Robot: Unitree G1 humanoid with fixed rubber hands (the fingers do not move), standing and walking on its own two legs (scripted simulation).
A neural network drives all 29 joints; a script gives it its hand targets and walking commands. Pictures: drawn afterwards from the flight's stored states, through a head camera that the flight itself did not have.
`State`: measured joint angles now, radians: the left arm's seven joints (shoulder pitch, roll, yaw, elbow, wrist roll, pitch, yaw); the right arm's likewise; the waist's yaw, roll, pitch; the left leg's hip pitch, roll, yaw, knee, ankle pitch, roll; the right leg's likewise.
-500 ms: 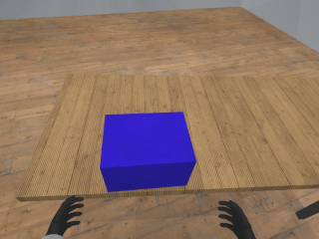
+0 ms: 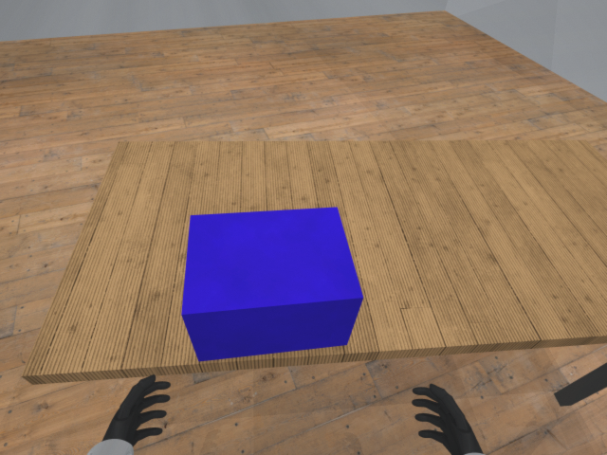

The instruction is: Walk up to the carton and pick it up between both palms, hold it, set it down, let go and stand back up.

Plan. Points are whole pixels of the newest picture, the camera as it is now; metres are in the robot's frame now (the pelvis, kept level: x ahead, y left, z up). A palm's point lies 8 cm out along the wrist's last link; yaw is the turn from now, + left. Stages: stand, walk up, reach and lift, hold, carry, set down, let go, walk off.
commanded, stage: let go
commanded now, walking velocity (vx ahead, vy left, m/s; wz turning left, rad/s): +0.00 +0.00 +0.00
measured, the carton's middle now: (270, 281) +0.41 +0.05 -0.07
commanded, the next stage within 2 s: stand in 0.50 s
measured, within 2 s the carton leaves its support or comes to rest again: neither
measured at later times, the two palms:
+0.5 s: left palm (135, 438) +0.17 +0.22 -0.08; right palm (476, 448) +0.15 -0.23 -0.07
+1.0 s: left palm out of the picture +0.08 +0.31 -0.10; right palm out of the picture +0.12 -0.28 -0.09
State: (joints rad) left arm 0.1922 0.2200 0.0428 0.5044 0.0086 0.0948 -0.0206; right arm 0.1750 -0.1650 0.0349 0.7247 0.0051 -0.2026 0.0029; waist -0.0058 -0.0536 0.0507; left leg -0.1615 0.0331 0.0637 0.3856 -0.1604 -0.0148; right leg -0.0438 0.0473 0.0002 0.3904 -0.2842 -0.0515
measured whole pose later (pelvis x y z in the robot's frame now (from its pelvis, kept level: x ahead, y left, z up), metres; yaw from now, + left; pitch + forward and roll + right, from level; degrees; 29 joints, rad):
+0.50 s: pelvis +0.00 +0.00 +0.00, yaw +0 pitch -3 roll +0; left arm 0.19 0.19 0.03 0.49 0.04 0.11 0.01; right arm 0.14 -0.21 0.03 0.75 0.01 -0.20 0.03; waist -0.02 -0.06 0.06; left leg -0.18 0.04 0.06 0.41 -0.17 -0.02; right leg -0.06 0.05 0.00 0.40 -0.29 -0.05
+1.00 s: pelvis +0.00 +0.01 +0.00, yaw +1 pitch -4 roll +0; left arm 0.23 0.36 0.03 0.86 0.02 -0.03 0.01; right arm 0.14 -0.35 -0.01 0.94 -0.03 -0.02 0.00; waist 0.01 -0.02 0.01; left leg -0.19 0.02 0.04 0.46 -0.19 0.00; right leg -0.04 0.04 -0.02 0.41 -0.30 -0.04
